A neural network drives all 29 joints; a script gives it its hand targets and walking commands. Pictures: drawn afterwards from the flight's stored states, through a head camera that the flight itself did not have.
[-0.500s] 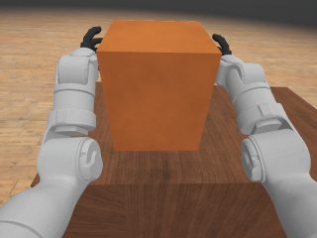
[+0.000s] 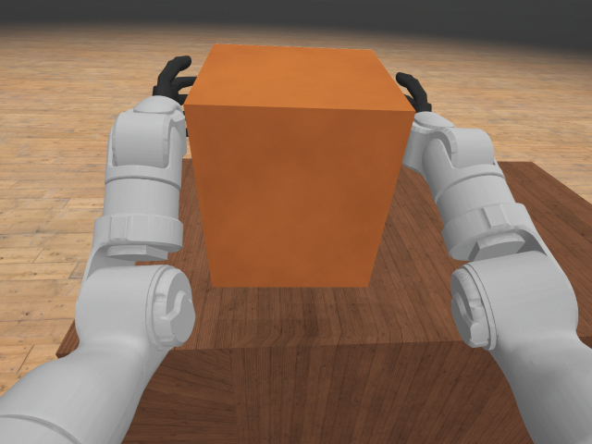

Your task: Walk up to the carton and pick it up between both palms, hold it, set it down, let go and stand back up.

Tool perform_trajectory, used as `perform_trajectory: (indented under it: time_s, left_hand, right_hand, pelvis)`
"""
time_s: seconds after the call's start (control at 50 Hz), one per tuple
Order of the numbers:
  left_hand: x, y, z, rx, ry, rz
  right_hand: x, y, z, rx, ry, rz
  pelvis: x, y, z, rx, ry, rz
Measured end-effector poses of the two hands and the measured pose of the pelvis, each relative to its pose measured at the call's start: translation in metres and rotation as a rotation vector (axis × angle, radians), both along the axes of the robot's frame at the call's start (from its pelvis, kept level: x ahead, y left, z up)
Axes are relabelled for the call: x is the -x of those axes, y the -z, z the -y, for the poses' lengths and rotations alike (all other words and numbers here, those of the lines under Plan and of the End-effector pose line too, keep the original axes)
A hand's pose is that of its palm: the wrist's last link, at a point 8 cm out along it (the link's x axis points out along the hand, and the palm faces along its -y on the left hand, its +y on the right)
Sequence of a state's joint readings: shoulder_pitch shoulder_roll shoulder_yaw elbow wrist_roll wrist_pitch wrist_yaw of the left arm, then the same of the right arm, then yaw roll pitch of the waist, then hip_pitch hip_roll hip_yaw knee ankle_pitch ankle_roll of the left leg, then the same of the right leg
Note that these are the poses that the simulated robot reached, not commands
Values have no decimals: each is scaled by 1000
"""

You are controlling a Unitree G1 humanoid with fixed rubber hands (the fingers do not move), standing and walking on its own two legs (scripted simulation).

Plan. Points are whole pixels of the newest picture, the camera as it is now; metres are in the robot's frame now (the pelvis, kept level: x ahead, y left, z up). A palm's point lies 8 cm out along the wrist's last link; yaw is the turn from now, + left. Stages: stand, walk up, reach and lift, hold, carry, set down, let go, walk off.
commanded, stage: hold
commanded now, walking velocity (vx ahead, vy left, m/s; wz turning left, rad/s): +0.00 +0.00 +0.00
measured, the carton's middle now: (292, 168) +0.38 -0.01 +0.26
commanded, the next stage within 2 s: none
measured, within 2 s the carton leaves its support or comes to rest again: neither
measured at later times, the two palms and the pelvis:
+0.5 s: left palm (164, 113) +0.37 +0.15 +0.33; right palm (410, 128) +0.37 -0.15 +0.32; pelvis +0.00 +0.00 +0.00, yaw +0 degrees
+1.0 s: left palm (164, 111) +0.37 +0.15 +0.33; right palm (410, 128) +0.37 -0.15 +0.32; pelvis +0.00 +0.00 +0.00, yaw +0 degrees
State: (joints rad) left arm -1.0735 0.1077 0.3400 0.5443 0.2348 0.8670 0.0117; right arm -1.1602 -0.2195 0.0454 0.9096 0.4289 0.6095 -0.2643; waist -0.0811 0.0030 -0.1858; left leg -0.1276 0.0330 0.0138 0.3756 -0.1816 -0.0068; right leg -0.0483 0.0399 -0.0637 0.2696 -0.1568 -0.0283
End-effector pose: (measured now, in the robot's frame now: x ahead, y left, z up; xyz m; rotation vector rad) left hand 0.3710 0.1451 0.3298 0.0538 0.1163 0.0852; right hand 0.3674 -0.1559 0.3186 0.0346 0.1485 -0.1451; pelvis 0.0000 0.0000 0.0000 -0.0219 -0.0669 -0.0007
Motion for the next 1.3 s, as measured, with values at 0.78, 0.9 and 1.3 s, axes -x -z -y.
perform_trajectory:
  time_s: [0.78, 0.9, 1.3]
  left_hand:
    - [-1, -3, -2, 4, 1, 6]
    - [0, -5, -3, 5, -3, 9]
    - [-5, 0, -13, 25, -2, 2]
  right_hand:
    - [-2, -2, -2, 6, -3, -3]
    - [-2, -2, -3, 8, -7, -1]
    - [-7, -7, -12, 22, -5, -11]
  pelvis:
    - [-1, 0, 3, -2, 0, 3]
    - [-1, 0, 3, -2, -1, 3]
    - [0, -1, 1, 2, -10, -12]
